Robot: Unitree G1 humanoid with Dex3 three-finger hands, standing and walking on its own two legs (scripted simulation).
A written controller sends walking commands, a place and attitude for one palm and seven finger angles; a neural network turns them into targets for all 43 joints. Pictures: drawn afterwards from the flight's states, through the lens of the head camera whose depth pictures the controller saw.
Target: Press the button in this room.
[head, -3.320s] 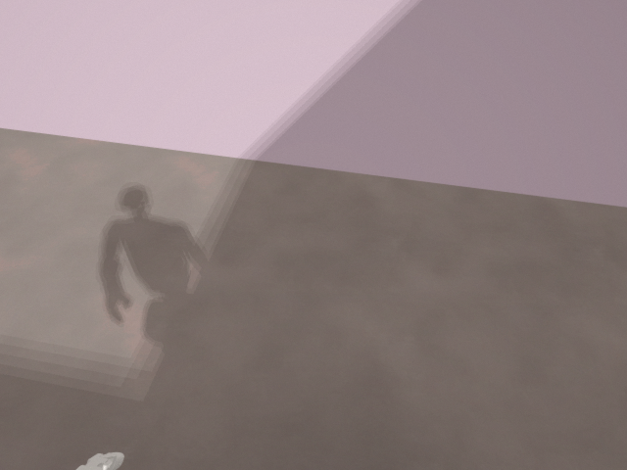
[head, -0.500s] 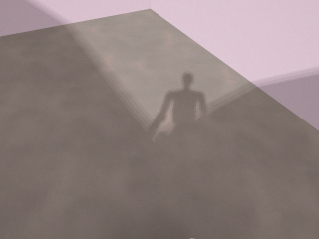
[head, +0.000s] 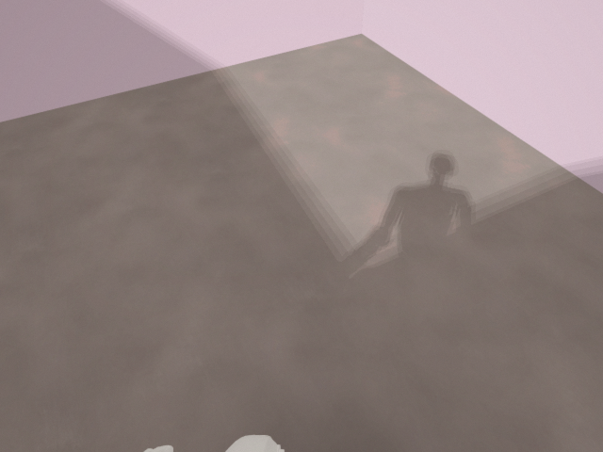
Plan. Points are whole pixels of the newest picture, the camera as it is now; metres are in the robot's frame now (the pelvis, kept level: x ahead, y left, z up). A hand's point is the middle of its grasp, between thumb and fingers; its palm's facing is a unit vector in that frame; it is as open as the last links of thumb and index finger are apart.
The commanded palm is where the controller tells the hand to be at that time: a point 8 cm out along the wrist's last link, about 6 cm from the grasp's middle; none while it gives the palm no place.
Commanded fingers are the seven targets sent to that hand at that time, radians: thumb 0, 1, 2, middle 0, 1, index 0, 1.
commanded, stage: turn or walk to find it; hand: left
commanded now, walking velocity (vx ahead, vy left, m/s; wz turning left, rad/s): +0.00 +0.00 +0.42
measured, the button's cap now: out of the picture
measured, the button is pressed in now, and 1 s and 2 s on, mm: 0 0 0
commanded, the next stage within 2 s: none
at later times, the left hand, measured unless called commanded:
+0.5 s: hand out of the picture -0.03 +0.28 -0.18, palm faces +0.25 -0.94 -0.23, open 7.4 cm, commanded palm none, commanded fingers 0.00 0.90 0.90 -0.20 -0.30 -0.20 -0.30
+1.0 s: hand out of the picture -0.03 +0.22 -0.15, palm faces +0.40 -0.88 -0.26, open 7.4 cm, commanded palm none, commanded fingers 0.00 0.90 0.90 -0.20 -0.30 -0.20 -0.30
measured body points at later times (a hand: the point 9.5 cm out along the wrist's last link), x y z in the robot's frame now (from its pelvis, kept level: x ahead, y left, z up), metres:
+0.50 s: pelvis -0.03 +0.06 +0.01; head -0.01 +0.10 +0.45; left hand -0.05 +0.33 -0.16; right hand +0.10 -0.16 -0.12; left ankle -0.04 +0.14 -0.74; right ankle -0.02 -0.10 -0.66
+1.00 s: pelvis -0.04 +0.01 +0.00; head -0.01 +0.00 +0.45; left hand -0.05 +0.26 -0.13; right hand +0.09 -0.22 -0.16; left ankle -0.11 +0.14 -0.65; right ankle -0.01 -0.09 -0.74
